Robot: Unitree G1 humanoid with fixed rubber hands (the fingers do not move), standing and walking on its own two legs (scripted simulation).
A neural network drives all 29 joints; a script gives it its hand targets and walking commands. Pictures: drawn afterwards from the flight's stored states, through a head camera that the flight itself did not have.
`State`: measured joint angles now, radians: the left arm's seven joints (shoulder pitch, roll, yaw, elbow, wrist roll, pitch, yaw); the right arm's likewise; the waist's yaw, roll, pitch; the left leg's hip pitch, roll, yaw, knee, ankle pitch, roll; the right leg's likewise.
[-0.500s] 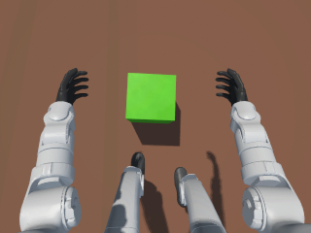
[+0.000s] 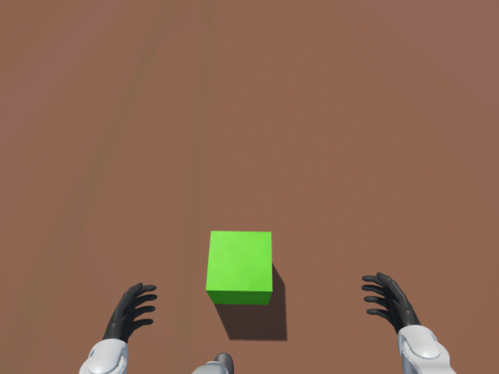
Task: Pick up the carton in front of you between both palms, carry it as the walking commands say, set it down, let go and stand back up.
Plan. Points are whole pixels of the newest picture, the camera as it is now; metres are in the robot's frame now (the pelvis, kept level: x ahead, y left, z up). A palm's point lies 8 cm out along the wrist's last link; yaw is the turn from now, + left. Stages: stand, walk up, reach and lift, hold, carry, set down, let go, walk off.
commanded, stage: let go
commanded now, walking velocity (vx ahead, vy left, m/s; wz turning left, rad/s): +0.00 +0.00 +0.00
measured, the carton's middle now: (241, 269) +0.44 +0.05 -0.64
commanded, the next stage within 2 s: stand in 0.50 s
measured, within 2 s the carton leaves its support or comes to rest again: neither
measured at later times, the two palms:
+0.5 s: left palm (116, 341) +0.18 +0.23 -0.06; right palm (413, 332) +0.18 -0.23 -0.06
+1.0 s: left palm out of the picture +0.10 +0.26 -0.11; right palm (407, 343) +0.17 -0.25 -0.13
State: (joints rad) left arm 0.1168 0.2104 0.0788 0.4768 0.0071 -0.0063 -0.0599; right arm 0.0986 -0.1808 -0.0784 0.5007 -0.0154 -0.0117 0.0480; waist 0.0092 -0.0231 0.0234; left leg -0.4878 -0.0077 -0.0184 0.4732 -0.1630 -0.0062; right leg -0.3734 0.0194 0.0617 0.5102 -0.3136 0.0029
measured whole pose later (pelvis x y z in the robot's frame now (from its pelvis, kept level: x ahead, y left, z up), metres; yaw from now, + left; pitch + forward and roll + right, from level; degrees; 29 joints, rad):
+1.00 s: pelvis +0.06 -0.01 -0.02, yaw +6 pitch +4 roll +1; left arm 0.38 0.25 0.00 0.66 0.01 -0.01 0.05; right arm 0.32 -0.25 -0.01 0.78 -0.02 -0.04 -0.03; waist 0.02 0.00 -0.09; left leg -0.38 -0.06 -0.11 0.68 -0.37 -0.01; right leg -0.18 -0.02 -0.04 0.61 -0.51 -0.01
